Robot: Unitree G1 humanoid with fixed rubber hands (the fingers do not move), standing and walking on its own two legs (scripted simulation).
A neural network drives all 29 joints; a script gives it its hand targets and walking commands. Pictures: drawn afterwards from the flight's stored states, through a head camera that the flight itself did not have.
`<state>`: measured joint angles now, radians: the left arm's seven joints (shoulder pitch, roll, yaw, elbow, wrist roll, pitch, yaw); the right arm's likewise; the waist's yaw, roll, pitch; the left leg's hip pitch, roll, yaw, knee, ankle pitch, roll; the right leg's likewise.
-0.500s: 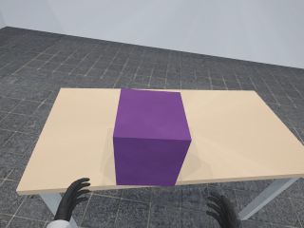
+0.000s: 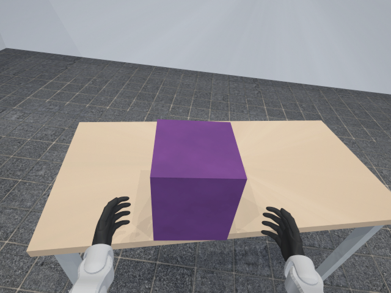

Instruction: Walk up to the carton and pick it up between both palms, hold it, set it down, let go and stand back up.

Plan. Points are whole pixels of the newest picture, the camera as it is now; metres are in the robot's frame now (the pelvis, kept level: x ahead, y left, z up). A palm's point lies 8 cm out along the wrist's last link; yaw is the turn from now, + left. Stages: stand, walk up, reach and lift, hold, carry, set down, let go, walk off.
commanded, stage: reach and lift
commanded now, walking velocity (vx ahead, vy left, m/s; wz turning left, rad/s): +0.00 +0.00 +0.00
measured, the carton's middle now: (192, 180) +0.42 +0.02 +0.00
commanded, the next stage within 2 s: none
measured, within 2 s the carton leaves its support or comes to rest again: neither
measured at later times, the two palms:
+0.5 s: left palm (100, 192) +0.30 +0.21 +0.07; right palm (292, 201) +0.31 -0.20 +0.08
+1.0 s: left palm (101, 146) +0.37 +0.22 +0.14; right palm (292, 159) +0.38 -0.20 +0.13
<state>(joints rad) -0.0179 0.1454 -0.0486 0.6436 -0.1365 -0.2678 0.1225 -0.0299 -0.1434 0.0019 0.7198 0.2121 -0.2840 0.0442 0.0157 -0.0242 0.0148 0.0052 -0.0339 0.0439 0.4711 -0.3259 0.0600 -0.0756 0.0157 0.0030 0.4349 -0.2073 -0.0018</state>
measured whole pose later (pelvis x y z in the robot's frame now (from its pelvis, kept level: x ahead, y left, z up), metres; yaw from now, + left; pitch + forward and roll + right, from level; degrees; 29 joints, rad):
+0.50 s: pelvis +0.01 -0.01 +0.01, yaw +0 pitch -6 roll -2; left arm -0.14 0.17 0.09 0.23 -0.11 0.23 0.05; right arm -0.14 -0.18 -0.03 0.37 0.24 0.04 -0.06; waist 0.04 -0.02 0.03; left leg 0.01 -0.02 0.04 0.38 -0.28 0.05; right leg -0.06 0.03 0.00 0.31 -0.15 -0.01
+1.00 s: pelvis +0.00 -0.02 +0.01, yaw +0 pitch -1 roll -1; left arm -0.53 0.27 0.17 0.36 -0.13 0.42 0.01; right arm -0.53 -0.25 -0.03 0.52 0.29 0.22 -0.09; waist 0.03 -0.01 0.01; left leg -0.11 -0.01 0.03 0.38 -0.26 0.04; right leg -0.16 0.04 -0.01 0.31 -0.12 -0.02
